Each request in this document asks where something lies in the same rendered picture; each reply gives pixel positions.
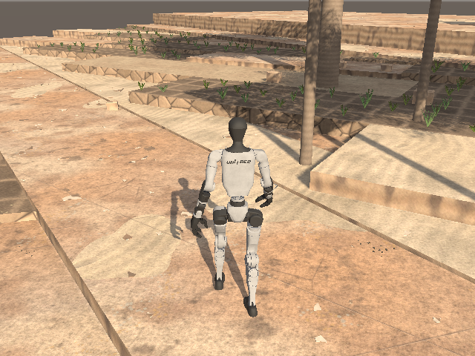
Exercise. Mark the left robot forearm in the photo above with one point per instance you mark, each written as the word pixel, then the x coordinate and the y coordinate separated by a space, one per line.
pixel 202 201

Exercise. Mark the right robot hand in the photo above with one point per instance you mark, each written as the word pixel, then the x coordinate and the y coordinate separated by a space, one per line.
pixel 262 197

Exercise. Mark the left robot upper arm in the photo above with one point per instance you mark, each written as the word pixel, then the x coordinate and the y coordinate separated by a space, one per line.
pixel 211 169

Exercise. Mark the right robot forearm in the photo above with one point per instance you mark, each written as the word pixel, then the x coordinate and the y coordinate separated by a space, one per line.
pixel 268 191

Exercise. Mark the robot right shin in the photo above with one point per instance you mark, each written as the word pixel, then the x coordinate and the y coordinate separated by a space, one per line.
pixel 252 281

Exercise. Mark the left robot hand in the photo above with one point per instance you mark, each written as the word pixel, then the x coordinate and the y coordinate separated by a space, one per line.
pixel 195 229

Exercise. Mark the robot left foot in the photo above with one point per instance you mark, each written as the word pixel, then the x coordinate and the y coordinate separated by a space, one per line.
pixel 219 283

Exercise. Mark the right robot upper arm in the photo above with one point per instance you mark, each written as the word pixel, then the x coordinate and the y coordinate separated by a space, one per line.
pixel 263 165

